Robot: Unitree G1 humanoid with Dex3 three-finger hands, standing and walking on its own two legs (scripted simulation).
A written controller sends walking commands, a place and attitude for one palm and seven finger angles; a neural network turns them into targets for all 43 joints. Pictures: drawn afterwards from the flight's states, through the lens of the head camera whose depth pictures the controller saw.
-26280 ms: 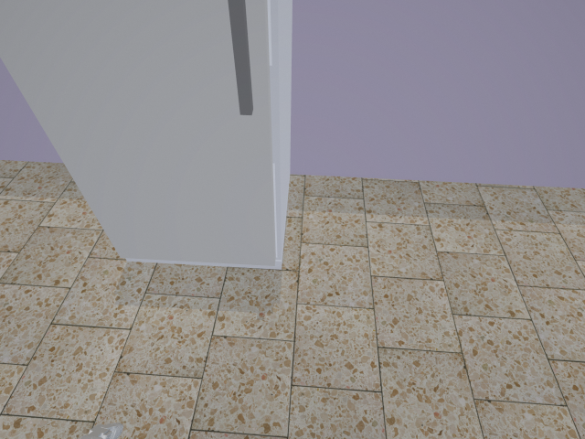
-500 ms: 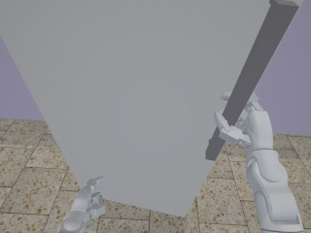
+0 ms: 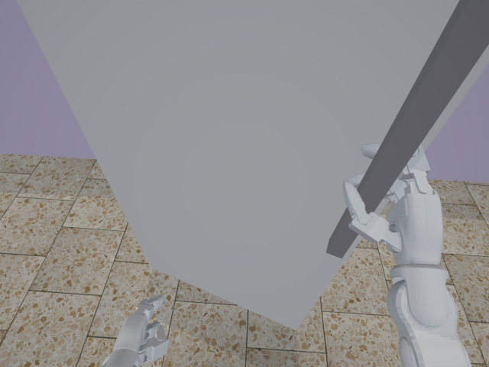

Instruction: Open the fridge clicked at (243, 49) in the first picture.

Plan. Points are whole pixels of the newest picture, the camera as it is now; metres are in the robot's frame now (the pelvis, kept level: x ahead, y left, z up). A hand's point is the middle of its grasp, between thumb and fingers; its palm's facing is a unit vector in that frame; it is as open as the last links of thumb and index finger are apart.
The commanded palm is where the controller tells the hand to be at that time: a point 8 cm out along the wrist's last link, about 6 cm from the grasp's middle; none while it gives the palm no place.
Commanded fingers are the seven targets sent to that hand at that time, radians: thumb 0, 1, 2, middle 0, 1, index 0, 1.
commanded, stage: walk backward, drawing the door open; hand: right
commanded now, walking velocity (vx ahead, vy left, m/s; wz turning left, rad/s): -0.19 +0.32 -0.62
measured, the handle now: (383, 160) +0.34 -0.12 +0.22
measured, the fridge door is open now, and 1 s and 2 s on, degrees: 20 35 63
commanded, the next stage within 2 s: none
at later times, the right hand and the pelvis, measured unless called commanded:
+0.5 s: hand (337, 255) +0.23 -0.07 +0.17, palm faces +0.18 +0.97 -0.18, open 7.6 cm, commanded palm +0.18 -0.11 +0.19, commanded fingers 0.00 -0.90 -0.90 0.45 1.40 0.45 1.40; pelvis -0.03 +0.09 -0.01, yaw -11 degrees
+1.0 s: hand (287, 302) +0.17 -0.01 +0.17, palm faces +0.57 +0.80 -0.16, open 7.2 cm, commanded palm +0.11 -0.04 +0.18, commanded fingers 0.00 -0.90 -0.90 0.45 1.40 0.45 1.40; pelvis -0.01 +0.27 +0.00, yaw -34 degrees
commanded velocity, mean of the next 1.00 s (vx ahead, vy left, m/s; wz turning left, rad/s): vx -0.19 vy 0.29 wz -0.60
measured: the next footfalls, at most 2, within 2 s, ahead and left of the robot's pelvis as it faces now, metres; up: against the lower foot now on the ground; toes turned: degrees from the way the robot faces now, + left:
right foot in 0.48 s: +0.00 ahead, -0.05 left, +0.00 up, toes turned -15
left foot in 0.72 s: +0.09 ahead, +0.32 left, +0.00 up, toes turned -24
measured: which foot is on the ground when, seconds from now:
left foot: down 0.00-0.48, up 0.50-0.70, down 0.72-0.86, up 0.88-1.00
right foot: down 0.00-0.30, up 0.32-0.46, down 0.48-0.72, up 0.74-0.86, down 0.88-1.00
